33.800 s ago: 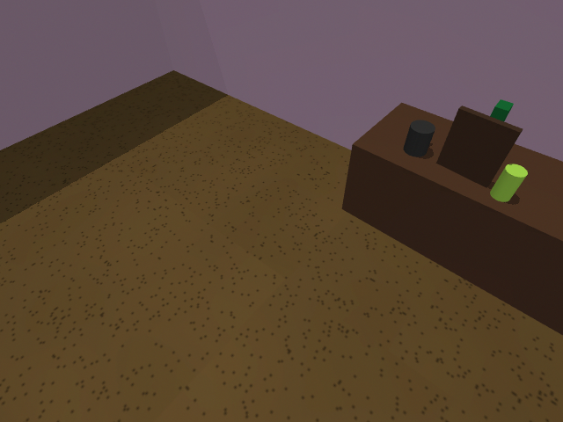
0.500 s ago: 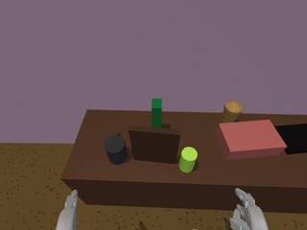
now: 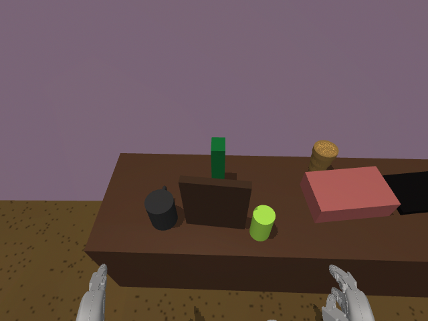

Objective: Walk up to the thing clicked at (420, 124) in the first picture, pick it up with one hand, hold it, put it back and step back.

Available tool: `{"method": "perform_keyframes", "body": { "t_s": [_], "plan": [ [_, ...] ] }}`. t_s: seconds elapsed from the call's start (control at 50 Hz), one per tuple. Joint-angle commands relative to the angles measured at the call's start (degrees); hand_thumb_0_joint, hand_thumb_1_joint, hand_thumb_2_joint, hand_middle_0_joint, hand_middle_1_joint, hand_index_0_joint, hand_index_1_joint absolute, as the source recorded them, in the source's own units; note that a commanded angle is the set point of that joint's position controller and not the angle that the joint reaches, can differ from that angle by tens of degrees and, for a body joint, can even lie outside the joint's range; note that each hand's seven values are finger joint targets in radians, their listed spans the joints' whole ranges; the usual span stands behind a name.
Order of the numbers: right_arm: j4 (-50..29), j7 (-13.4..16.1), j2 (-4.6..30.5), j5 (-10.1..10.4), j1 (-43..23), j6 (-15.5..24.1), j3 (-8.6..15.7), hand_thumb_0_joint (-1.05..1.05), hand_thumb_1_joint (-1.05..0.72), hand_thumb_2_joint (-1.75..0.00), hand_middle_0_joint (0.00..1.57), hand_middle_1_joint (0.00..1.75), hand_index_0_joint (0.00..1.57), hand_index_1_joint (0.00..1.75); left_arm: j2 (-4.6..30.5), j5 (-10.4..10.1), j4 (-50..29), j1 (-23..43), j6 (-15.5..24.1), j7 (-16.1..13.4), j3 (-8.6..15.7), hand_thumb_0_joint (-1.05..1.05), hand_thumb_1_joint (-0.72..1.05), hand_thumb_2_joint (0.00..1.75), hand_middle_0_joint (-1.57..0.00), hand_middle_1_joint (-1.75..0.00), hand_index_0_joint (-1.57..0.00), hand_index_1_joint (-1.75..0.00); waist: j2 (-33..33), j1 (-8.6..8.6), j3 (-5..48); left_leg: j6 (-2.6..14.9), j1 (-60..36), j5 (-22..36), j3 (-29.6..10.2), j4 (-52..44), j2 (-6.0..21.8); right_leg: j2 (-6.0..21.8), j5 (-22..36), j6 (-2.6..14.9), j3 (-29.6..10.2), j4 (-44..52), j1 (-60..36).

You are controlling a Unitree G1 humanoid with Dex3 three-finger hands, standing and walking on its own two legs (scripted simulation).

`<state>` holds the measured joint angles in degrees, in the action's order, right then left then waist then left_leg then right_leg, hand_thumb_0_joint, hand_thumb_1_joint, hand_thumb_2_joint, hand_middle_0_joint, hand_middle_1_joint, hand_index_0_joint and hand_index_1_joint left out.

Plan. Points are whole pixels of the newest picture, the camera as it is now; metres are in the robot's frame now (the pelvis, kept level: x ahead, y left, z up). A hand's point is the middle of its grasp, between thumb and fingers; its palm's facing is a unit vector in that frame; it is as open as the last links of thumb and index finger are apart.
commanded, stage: home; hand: left
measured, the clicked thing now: (162, 205) +0.52 +0.19 -0.27
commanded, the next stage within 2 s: stand in 0.58 s
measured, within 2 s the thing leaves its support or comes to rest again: neither
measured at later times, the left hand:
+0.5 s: hand (128, 317) +0.17 +0.18 -0.05, palm faces +0.12 -0.95 -0.28, open 17.4 cm
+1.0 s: hand out of the picture +0.12 +0.24 -0.11, palm faces -0.02 -0.94 -0.35, open 12.4 cm
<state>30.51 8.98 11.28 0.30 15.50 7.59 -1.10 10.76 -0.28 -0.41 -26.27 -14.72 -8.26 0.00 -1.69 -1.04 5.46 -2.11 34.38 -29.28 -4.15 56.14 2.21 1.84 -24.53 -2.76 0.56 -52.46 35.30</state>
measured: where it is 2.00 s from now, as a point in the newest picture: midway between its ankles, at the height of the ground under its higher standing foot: outside the picture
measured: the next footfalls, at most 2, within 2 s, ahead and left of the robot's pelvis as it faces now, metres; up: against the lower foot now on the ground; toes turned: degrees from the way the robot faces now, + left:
none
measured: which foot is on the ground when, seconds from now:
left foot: down 0.00-1.00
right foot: down 0.00-1.00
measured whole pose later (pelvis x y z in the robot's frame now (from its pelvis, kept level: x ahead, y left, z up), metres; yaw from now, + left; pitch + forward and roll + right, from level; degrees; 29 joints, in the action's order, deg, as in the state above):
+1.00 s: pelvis +0.00 +0.00 +0.01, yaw +0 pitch +0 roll +0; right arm 46.3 0.3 18.3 -2.9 12.7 0.7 2.4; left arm 19.0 2.9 38.1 -15.1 -1.0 -1.0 1.4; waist 1.2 0.4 -1.1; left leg -1.1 22.9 -26.6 -2.3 49.2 0.4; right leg 3.7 -23.5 -2.7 -1.0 -48.6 25.4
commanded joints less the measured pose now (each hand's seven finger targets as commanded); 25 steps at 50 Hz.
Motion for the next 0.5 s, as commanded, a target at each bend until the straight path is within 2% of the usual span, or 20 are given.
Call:
{"method": "perform_keyframes", "body": {
  "t_s": [0.0, 0.02, 0.06, 0.1, 0.12, 0.14, 0.16, 0.2, 0.24, 0.26, 0.28, 0.3, 0.32, 0.38, 0.4, 0.42, 0.48],
  "plan": [
    [-9.69, 0.96, 6.82, -0.11, -3.93, 3.13, 3.01, 0.00, -0.90, -0.90, 0.20, 0.30, 0.20, 0.30, 5.49, 0.57, -11.38, 0.74, 2.63, -0.53, 2.57, 0.00, -0.54, 0.07, -0.05, -0.06, -0.05, -0.06, -0.05, 0.16, 6.05, 1.46, -1.25, 13.03, 3.71, -9.68, -1.75, -2.39, 9.75, 2.38, 3.85, 7.68, -5.61],
    [-9.59, 1.02, 6.67, -0.12, -3.55, 3.23, 2.95, 0.00, -0.90, -0.90, 0.20, 0.30, 0.20, 0.30, 5.05, 0.62, -10.35, 0.23, 2.49, -0.40, 2.46, 0.00, -0.54, 0.07, -0.05, -0.06, -0.05, -0.06, 0.91, -0.11, 6.63, 1.57, -1.40, 13.84, 3.68, -9.27, -1.78, -2.31, 10.65, 2.30, 3.79, 7.61, -6.28],
    [-9.61, 1.11, 6.62, -0.15, -3.56, 3.17, 3.00, 0.00, -0.90, -0.90, 0.20, 0.30, 0.20, 0.30, 6.42, 0.62, -12.01, 0.06, 2.54, -0.60, 3.74, 0.00, -0.54, 0.06, -0.05, -0.06, -0.05, -0.06, -0.09, 0.66, 7.42, 1.56, -1.16, 13.61, 3.97, -9.12, -1.97, -2.21, 10.47, 2.36, 3.55, 7.64, -6.52],
    [-9.59, 1.09, 6.94, -0.13, -3.45, 3.10, 3.11, 0.00, -0.90, -0.90, 0.20, 0.30, 0.20, 0.30, 5.71, 0.65, -11.30, -0.19, 2.51, -0.43, 2.69, 0.00, -0.56, 0.05, -0.05, -0.06, -0.05, -0.05, -0.07, 0.28, 7.11, 1.46, -1.47, 14.07, 3.64, -9.49, -1.75, -2.42, 10.55, 2.49, 3.85, 7.16, -5.95],
    [-9.75, 1.02, 7.06, -0.12, -3.80, 3.23, 2.99, 0.00, -0.90, -0.90, 0.20, 0.30, 0.20, 0.30, 5.52, 0.58, -12.43, 1.55, 2.51, -0.48, 2.15, 0.00, -0.56, 0.05, -0.05, -0.06, -0.05, -0.05, -0.25, -0.10, 5.36, 1.43, -0.90, 12.46, 3.45, -10.08, -1.62, -2.44, 9.13, 2.50, 3.94, 7.12, -5.00],
    [-9.80, 1.06, 6.87, -0.11, -3.96, 3.28, 2.92, 0.00, -0.90, -0.90, 0.20, 0.30, 0.20, 0.30, 5.97, 0.52, -12.05, 1.36, 2.48, -0.58, 2.87, 0.00, -0.53, 0.07, -0.05, -0.06, -0.05, -0.06, -0.76, 0.50, 5.28, 1.45, -0.39, 11.75, 3.47, -10.07, -1.67, -2.37, 8.57, 2.51, 3.89, 7.39, -4.91],
    [-9.55, 1.07, 6.76, -0.08, -3.55, 3.34, 2.77, 0.00, -0.90, -0.90, 0.20, 0.30, 0.20, 0.30, 4.75, 0.61, -10.49, 0.98, 2.35, -0.46, 1.87, 0.00, -0.55, 0.06, -0.05, -0.06, -0.05, -0.06, -0.50, -0.22, 4.23, 1.51, -0.46, 10.31, 3.47, -10.38, -1.58, -2.49, 7.31, 2.46, 3.87, 7.52, -4.05],
    [-9.45, 1.16, 6.96, -0.08, -3.23, 3.35, 3.01, 0.00, -0.90, -0.90, 0.20, 0.30, 0.20, 0.30, 6.22, 0.60, -12.86, 1.56, 2.55, -0.60, 3.21, 0.00, -0.54, 0.07, -0.05, -0.06, -0.05, -0.06, -1.32, 0.41, 6.13, 1.46, -0.84, 10.86, 3.58, -10.19, -1.65, -2.40, 7.86, 2.52, 3.72, 7.39, -4.96],
    [-9.65, 1.14, 6.86, -0.09, -3.35, 3.48, 2.90, 0.00, -0.90, -0.90, 0.20, 0.30, 0.20, 0.30, 5.64, 0.60, -11.90, 0.54, 2.30, -0.40, 2.72, 0.00, -0.55, 0.06, -0.05, -0.06, -0.05, -0.06, -0.53, 0.21, 5.46, 1.50, -0.64, 10.56, 3.30, -10.27, -1.57, -2.48, 7.44, 2.46, 3.92, 7.38, -4.72],
    [-9.88, 1.27, 6.87, -0.16, -3.54, 3.66, 3.00, 0.00, -0.90, -0.90, 0.20, 0.30, 0.20, 0.30, 5.07, 0.68, -11.63, 0.08, 2.11, -0.45, 2.31, 0.00, -0.53, 0.07, -0.05, -0.06, -0.05, -0.06, -0.21, -0.01, 7.28, 1.42, -1.49, 12.45, 3.22, -9.89, -1.50, -2.59, 9.04, 2.47, 4.06, 6.90, -5.35],
    [-9.83, 1.24, 6.89, -0.15, -3.70, 3.63, 3.04, 0.00, -0.90, -0.90, 0.20, 0.30, 0.20, 0.30, 6.41, 0.55, -13.75, 0.75, 2.36, -0.64, 3.26, 0.00, -0.54, 0.07, -0.05, -0.06, -0.05, -0.06, -1.36, 0.56, 7.43, 1.36, -1.54, 13.47, 3.40, -9.55, -1.69, -2.43, 9.94, 2.48, 3.99, 6.89, -5.73],
    [-9.63, 1.34, 6.93, -0.11, -3.23, 3.45, 3.13, 0.00, -0.90, -0.90, 0.20, 0.30, 0.20, 0.30, 6.08, 0.69, -10.62, -0.58, 2.10, -0.54, 3.45, 0.00, -0.54, 0.06, -0.05, -0.06, -0.05, -0.06, 0.27, 0.14, 7.08, 1.58, -1.06, 13.43, 3.91, -8.84, -1.84, -2.35, 10.17, 2.37, 3.63, 7.43, -5.66],
    [-10.28, 1.39, 6.94, -0.08, -3.84, 3.45, 2.95, 0.00, -0.90, -0.90, 0.20, 0.30, 0.20, 0.30, 6.17, 0.61, -13.08, 1.19, 2.33, -0.41, 2.59, 0.00, -0.55, 0.06, -0.05, -0.06, -0.05, -0.06, 0.56, 0.03, 5.93, 1.72, -0.69, 12.47, 4.14, -8.88, -1.95, -2.16, 9.48, 2.25, 3.45, 7.88, -5.33],
    [-9.85, 1.48, 6.72, -0.26, -3.58, 3.47, 2.94, 0.00, -0.90, -0.90, 0.20, 0.30, 0.20, 0.30, 5.93, 0.64, -12.26, 0.43, 2.29, -0.50, 3.00, 0.00, -0.54, 0.07, -0.05, -0.06, -0.05, -0.06, 0.97, 0.04, 6.85, 1.80, -0.66, 12.13, 4.15, -8.61, -1.95, -2.19, 9.14, 2.25, 3.35, 8.03, -5.55],
    [-10.12, 1.45, 7.01, -0.15, -4.06, 3.52, 2.93, 0.00, -0.90, -0.90, 0.20, 0.30, 0.20, 0.30, 5.92, 0.66, -11.64, 1.30, 2.26, -0.44, 2.60, 0.00, -0.55, 0.06, -0.05, -0.06, -0.05, -0.05, 1.45, -0.18, 5.05, 1.85, 0.17, 10.46, 4.08, -9.12, -1.95, -2.14, 7.55, 2.26, 3.44, 8.29, -4.99],
    [-10.30, 1.45, 6.90, -0.17, -3.94, 3.52, 2.96, 0.00, -0.90, -0.90, 0.20, 0.30, 0.20, 0.30, 6.11, 0.60, -12.18, 0.66, 2.33, -0.46, 3.11, 0.00, -0.54, 0.07, -0.05, -0.06, -0.05, -0.06, 1.97, 0.20, 5.60, 1.99, 0.20, 10.45, 4.34, -8.80, -2.04, -2.03, 7.66, 2.22, 3.22, 8.54, -5.22],
    [-9.85, 1.46, 6.94, -0.21, -3.79, 3.51, 2.84, 0.00, -0.90, -0.90, 0.20, 0.30, 0.20, 0.30, 5.97, 0.62, -12.35, 0.76, 2.24, -0.43, 2.63, 0.00, -0.53, 0.07, -0.05, -0.06, -0.05, -0.06, 0.29, 0.13, 5.15, 1.75, 0.36, 9.79, 3.99, -9.57, -1.94, -2.16, 6.96, 2.37, 3.53, 8.06, -4.81]
  ]
}}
